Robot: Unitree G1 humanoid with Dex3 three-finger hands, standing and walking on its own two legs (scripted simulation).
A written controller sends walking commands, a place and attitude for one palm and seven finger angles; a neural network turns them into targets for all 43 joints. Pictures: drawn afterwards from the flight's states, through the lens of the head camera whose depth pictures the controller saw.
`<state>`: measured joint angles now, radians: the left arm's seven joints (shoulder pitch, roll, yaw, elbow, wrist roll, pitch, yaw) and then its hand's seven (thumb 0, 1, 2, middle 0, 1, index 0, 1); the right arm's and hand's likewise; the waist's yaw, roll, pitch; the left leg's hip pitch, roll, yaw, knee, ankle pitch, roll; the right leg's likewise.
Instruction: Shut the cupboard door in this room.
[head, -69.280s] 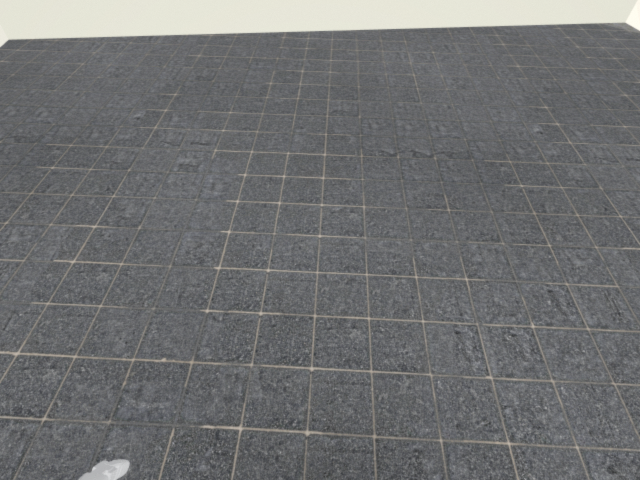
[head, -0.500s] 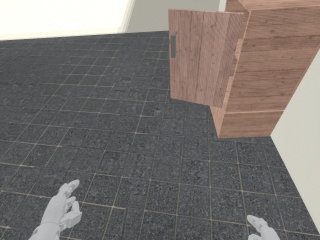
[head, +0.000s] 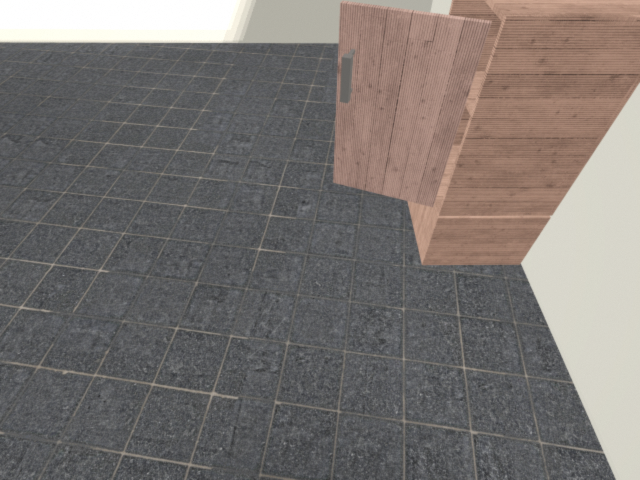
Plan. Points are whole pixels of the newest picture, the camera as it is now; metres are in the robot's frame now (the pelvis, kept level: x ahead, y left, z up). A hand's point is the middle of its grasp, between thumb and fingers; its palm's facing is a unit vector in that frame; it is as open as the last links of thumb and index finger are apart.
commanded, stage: let the arm hang, fingers relaxed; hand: left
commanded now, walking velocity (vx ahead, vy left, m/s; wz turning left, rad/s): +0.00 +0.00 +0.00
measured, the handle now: (348, 75) +1.11 -0.02 -0.04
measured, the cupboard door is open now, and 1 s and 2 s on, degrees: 69 69 69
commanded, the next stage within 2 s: look to check the result in 0.44 s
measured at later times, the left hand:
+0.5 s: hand out of the picture -0.01 +0.14 -0.18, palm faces +0.03 -0.99 -0.15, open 7.4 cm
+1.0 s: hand out of the picture -0.01 +0.15 -0.18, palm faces +0.04 -0.98 -0.17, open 7.4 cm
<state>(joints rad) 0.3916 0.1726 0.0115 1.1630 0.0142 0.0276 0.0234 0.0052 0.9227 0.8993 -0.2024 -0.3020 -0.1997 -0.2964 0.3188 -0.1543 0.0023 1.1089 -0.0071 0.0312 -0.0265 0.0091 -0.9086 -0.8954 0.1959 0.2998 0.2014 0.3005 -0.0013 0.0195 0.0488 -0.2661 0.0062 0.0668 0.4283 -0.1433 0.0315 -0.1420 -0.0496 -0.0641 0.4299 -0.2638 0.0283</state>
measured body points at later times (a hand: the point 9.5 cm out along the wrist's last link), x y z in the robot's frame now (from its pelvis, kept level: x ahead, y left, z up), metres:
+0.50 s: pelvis +0.00 -0.01 +0.00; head +0.01 -0.01 +0.45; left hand -0.01 +0.19 -0.16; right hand -0.02 -0.22 -0.16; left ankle +0.06 +0.10 -0.74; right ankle -0.02 -0.14 -0.74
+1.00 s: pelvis +0.02 -0.01 +0.00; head +0.03 -0.01 +0.45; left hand -0.01 +0.20 -0.16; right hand +0.01 -0.23 -0.16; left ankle +0.06 +0.10 -0.74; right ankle -0.02 -0.14 -0.74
